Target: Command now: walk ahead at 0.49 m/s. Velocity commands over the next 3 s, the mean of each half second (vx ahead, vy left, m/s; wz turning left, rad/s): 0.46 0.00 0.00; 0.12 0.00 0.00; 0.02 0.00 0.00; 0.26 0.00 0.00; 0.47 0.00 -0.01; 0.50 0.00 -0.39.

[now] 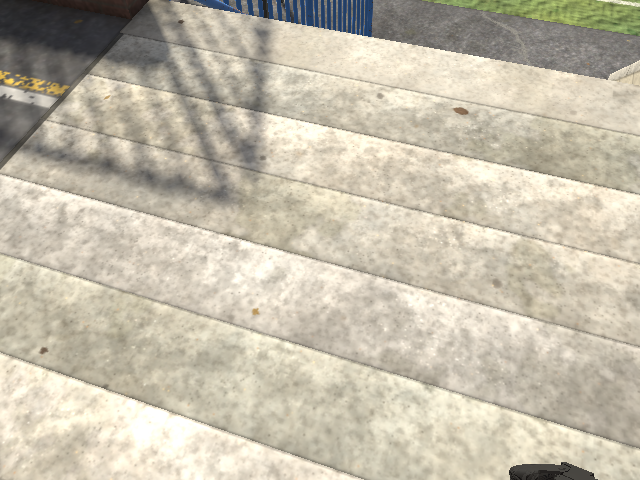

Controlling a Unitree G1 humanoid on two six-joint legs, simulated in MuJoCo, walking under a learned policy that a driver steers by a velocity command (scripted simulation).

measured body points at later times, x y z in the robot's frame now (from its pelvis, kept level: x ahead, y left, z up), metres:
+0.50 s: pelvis +0.27 -0.01 +0.01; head +0.30 +0.00 +0.46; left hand +0.45 +0.21 -0.11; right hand +0.18 -0.23 -0.13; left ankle +0.17 +0.06 -0.73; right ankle +0.44 -0.12 -0.69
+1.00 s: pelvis +0.37 -0.03 +0.01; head +0.37 -0.03 +0.46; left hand +0.38 +0.20 -0.15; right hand +0.39 -0.25 -0.15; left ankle +0.37 +0.09 -0.73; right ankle +0.44 -0.09 -0.73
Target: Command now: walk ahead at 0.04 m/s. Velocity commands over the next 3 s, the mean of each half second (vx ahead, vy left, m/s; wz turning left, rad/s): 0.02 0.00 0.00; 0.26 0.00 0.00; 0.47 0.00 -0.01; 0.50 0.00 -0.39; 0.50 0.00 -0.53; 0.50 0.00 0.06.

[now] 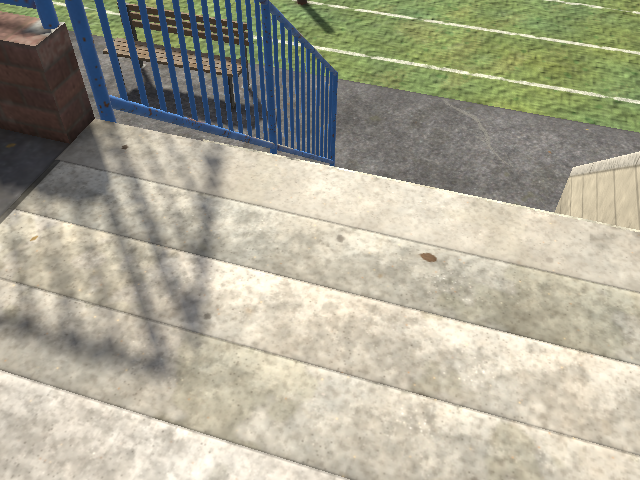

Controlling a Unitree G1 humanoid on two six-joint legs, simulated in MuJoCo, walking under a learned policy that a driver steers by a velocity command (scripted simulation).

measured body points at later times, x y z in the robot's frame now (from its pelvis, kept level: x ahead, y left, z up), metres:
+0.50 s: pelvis +0.02 +0.02 +0.01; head +0.02 +0.02 +0.46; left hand +0.00 +0.23 -0.16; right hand -0.02 -0.18 -0.16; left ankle +0.00 +0.12 -0.74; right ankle +0.07 -0.06 -0.74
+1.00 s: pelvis +0.13 -0.03 +0.00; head +0.14 -0.04 +0.45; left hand +0.12 +0.22 -0.14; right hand +0.11 -0.26 -0.16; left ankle +0.05 +0.10 -0.67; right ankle +0.11 -0.09 -0.74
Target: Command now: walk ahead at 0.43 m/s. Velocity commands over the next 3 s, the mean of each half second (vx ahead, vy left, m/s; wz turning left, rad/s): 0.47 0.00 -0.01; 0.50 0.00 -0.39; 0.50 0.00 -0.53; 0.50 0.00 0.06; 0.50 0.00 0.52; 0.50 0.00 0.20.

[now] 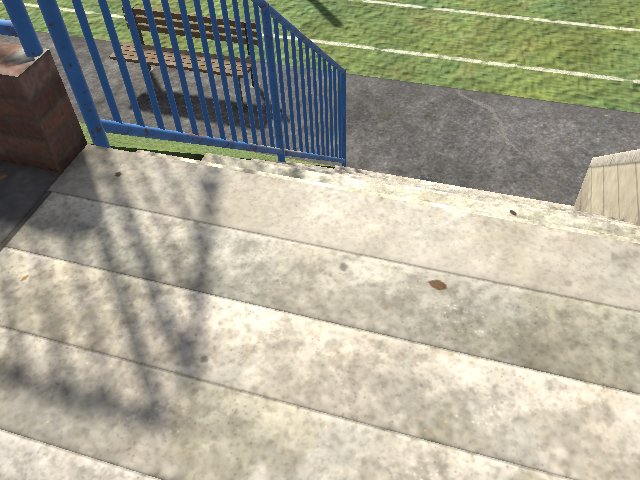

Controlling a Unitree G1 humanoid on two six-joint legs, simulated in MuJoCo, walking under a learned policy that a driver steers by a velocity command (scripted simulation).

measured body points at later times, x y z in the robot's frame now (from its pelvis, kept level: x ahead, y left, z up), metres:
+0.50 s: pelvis +0.27 +0.03 +0.00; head +0.30 +0.03 +0.44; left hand +0.28 +0.26 -0.16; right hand +0.32 -0.22 -0.15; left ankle +0.32 +0.07 -0.74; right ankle +0.18 -0.09 -0.64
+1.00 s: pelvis +0.56 -0.03 -0.02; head +0.59 -0.03 +0.43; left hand +0.73 +0.19 -0.15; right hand +0.49 -0.26 -0.16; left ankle +0.42 +0.10 -0.63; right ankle +0.60 -0.07 -0.74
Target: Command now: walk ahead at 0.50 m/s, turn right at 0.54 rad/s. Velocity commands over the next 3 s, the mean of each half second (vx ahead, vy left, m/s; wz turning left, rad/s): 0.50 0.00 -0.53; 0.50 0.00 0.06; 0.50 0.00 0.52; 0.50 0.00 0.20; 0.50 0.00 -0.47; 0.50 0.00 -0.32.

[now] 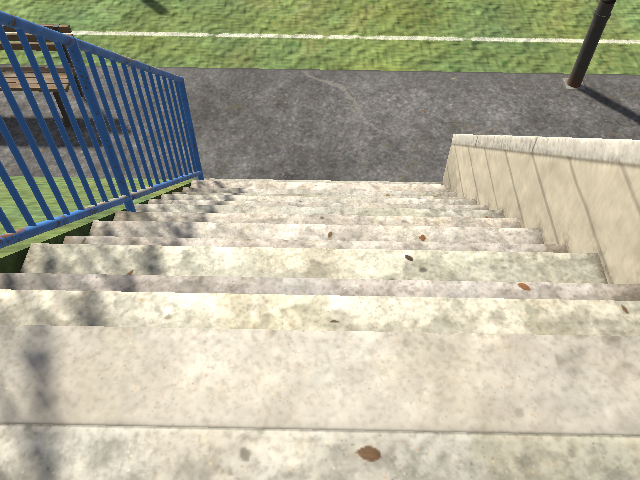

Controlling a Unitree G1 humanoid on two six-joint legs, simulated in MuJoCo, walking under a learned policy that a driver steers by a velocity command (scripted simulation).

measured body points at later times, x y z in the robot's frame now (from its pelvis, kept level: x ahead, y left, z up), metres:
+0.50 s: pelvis +0.29 +0.03 +0.00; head +0.32 +0.03 +0.45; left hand +0.35 +0.31 -0.14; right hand +0.42 -0.25 -0.09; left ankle +0.40 +0.10 -0.72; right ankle +0.10 -0.03 -0.64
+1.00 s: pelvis +0.50 -0.05 +0.01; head +0.51 -0.07 +0.45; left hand +0.72 +0.13 -0.08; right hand +0.43 -0.31 -0.13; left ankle +0.42 +0.09 -0.67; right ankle +0.54 -0.15 -0.72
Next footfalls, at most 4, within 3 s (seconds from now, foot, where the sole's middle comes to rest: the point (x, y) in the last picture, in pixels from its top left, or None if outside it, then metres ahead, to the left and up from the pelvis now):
0.42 left None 0.44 0.09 -0.76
0.92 right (411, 420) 0.58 -0.16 -0.76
1.42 left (316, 374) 0.68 0.04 -0.76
2.14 right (376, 331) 0.91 -0.13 -0.97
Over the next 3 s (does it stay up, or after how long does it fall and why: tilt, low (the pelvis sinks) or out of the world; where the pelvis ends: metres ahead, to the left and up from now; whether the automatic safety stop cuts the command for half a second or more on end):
stays up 1.19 -0.06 -0.46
